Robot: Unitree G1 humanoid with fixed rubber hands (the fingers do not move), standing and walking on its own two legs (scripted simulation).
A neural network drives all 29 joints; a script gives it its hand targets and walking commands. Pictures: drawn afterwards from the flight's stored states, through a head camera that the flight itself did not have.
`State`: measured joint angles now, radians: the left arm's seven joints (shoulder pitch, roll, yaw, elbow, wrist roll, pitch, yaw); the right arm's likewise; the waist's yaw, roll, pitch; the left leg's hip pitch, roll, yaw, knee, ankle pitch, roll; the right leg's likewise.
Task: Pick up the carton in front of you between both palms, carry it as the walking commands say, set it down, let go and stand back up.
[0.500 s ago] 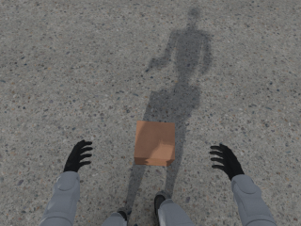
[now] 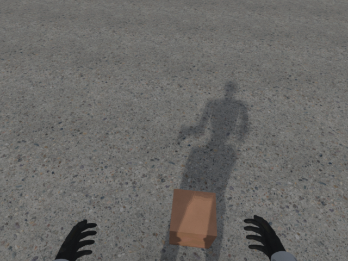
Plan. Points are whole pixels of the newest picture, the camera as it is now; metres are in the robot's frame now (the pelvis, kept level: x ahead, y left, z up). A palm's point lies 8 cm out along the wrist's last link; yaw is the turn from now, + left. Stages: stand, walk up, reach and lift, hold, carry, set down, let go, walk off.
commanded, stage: let go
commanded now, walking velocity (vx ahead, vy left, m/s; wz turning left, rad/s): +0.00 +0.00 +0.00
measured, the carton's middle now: (191, 219) +0.42 -0.12 -0.65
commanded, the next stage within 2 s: stand in 0.22 s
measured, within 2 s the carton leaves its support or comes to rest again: neither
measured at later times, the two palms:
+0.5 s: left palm out of the picture +0.13 +0.23 -0.12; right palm out of the picture +0.10 -0.31 -0.10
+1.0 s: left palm out of the picture +0.16 +0.21 -0.14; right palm out of the picture +0.04 -0.30 -0.13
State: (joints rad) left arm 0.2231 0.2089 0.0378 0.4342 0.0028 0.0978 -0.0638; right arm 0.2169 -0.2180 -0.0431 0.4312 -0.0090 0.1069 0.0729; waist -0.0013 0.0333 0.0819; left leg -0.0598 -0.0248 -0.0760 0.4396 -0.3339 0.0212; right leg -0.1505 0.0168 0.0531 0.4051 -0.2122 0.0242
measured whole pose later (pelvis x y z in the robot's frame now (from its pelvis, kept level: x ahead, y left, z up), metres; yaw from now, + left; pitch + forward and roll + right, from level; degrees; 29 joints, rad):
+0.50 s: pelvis +0.02 -0.02 -0.02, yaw -6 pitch +5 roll -1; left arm 0.35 0.26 0.04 0.74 0.03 -0.07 0.01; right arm 0.32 -0.30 -0.05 0.59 -0.02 -0.01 -0.05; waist -0.02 0.03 -0.07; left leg -0.23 0.05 0.04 0.63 -0.48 -0.01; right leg -0.39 0.09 0.12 0.65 -0.34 -0.01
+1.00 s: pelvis +0.03 -0.03 -0.03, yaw -11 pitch +4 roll +0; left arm 0.32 0.26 0.00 0.74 0.02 0.00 0.03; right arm 0.38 -0.28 -0.02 0.65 -0.02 0.05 -0.07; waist -0.03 0.00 -0.06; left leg -0.20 0.06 0.12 0.67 -0.53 -0.02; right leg -0.42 0.12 0.18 0.77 -0.40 -0.01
